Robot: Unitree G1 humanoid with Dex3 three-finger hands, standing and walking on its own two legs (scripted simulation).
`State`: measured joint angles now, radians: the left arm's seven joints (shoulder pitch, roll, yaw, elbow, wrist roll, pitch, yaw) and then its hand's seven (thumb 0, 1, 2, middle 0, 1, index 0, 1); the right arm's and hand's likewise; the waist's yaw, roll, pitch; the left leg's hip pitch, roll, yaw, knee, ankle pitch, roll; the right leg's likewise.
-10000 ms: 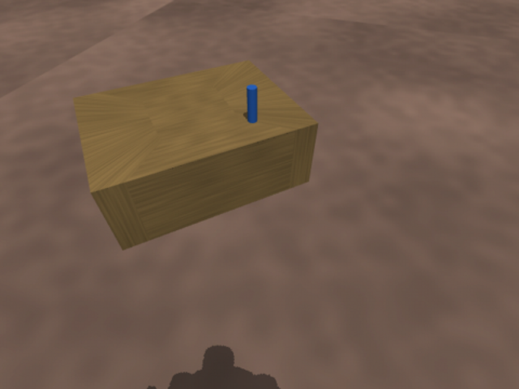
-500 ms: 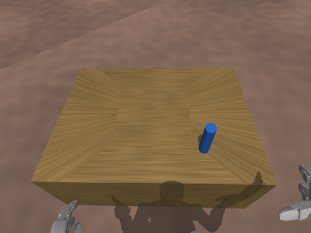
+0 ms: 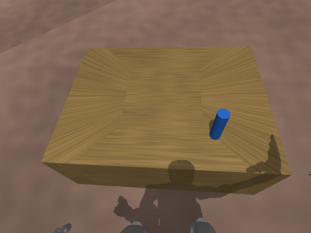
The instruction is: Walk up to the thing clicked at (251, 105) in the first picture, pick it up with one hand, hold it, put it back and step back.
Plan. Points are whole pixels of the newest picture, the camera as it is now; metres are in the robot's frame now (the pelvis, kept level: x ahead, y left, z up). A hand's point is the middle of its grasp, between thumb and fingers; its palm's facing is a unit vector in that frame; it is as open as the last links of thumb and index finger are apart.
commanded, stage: go down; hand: right
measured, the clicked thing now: (218, 125) +0.55 -0.19 -0.23
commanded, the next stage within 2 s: approach in 0.68 s
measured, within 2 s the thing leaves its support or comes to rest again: neither
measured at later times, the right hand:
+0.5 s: hand out of the picture +0.41 -0.38 +0.03, palm faces +0.19 +0.98 -0.07, open 17.4 cm
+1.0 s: hand out of the picture +0.44 -0.38 +0.02, palm faces +0.19 +0.98 -0.03, open 17.6 cm
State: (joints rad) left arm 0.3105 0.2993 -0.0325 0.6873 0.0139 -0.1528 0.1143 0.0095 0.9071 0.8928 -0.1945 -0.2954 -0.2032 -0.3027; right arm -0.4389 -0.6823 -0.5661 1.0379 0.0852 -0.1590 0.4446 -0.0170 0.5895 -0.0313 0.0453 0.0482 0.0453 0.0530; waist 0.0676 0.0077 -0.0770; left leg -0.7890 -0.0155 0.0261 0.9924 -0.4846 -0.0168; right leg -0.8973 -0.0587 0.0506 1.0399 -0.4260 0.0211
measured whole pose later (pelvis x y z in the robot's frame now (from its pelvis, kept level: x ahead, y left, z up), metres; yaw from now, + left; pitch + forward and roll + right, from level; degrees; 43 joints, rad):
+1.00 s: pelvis +0.00 -0.02 -0.03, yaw +2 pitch +24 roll +5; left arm 0.31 0.33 -0.07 0.65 0.03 -0.10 0.02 0.00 0.89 0.91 -0.19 -0.29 -0.19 -0.30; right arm -0.76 -0.85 -0.62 1.29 0.13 -0.40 0.52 -0.02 0.58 -0.04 0.05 0.05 0.05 0.05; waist 0.12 0.03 -0.11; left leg -1.01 -0.02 0.02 1.10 -0.51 -0.04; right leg -1.14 -0.06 0.06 1.18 -0.47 0.00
